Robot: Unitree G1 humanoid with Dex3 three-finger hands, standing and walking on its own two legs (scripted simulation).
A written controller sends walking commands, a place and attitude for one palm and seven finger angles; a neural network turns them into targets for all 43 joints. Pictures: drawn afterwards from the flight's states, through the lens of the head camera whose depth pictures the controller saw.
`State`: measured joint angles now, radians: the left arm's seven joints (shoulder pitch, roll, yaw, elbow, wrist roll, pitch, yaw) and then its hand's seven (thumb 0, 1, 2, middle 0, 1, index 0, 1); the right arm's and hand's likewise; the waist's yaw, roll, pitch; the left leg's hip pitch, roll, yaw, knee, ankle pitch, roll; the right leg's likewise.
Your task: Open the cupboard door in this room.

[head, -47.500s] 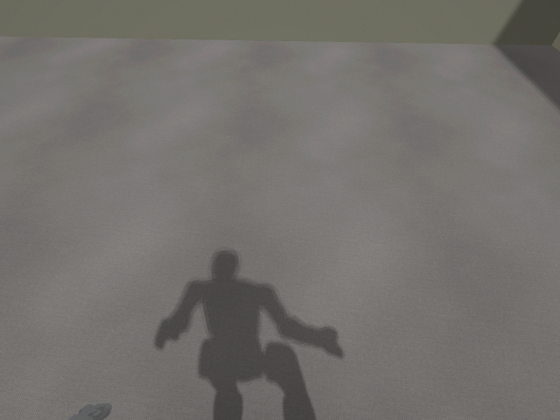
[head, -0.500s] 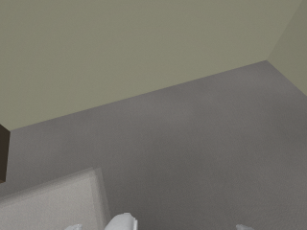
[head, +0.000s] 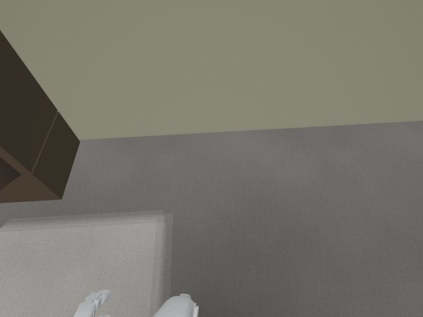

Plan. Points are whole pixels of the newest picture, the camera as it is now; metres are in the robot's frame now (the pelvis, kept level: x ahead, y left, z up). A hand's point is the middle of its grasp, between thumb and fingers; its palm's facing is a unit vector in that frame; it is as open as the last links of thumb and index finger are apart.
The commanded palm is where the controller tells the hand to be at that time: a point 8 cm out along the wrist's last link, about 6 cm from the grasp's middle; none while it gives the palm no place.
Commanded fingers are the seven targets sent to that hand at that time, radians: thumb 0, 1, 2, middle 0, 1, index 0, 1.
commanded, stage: turn to face it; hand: left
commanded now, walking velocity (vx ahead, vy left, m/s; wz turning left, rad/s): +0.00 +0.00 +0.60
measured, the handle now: out of the picture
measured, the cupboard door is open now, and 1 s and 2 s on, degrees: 51 51 51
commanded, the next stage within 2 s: take the last steps up to it in 1.42 s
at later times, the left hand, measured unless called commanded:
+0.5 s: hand out of the picture +0.05 +0.23 -0.15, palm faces +0.32 -0.91 -0.27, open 7.4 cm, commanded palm none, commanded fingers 0.00 0.90 0.90 -0.20 -0.30 -0.20 -0.30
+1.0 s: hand out of the picture -0.05 +0.19 -0.18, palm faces +0.62 -0.75 -0.25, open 7.4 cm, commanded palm none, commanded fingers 0.00 0.90 0.90 -0.20 -0.30 -0.20 -0.30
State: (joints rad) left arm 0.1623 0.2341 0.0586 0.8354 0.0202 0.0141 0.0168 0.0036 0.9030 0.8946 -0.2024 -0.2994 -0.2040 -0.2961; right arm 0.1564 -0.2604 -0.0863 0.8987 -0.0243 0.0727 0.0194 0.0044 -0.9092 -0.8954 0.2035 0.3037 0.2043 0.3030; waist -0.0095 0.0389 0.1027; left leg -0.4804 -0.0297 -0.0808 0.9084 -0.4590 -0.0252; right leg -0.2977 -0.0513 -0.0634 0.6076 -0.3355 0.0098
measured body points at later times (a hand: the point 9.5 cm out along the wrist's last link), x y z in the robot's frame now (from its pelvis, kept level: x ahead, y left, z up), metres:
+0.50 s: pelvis +0.01 -0.01 +0.01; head +0.07 +0.02 +0.45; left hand +0.03 +0.28 -0.13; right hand +0.18 -0.23 -0.13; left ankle +0.01 +0.12 -0.73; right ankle +0.05 -0.15 -0.69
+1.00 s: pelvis +0.03 -0.02 +0.00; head +0.06 +0.03 +0.44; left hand -0.08 +0.23 -0.16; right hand +0.28 -0.16 -0.12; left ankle -0.03 +0.08 -0.73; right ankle +0.08 -0.15 -0.67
